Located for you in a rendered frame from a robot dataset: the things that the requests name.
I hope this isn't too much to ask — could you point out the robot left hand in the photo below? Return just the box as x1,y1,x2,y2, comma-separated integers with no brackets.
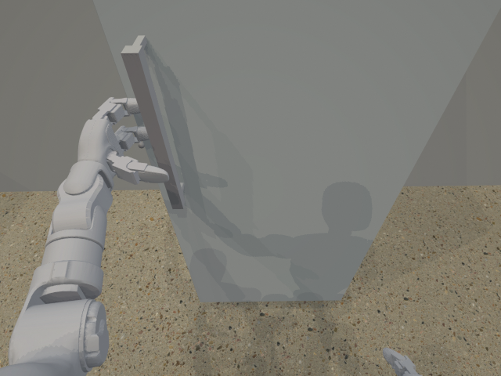
77,97,169,185

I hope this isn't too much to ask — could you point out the robot right hand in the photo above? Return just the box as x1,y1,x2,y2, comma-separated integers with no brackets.
383,348,423,376

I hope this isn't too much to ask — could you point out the left robot forearm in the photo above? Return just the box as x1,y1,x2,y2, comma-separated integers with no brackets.
8,161,114,365

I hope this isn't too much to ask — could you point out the handle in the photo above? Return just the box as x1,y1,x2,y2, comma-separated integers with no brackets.
121,35,185,209

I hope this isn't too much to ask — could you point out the fridge door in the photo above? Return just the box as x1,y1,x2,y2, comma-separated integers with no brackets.
93,0,501,302

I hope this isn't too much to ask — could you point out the robot left upper arm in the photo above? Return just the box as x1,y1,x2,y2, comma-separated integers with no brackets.
0,298,109,376

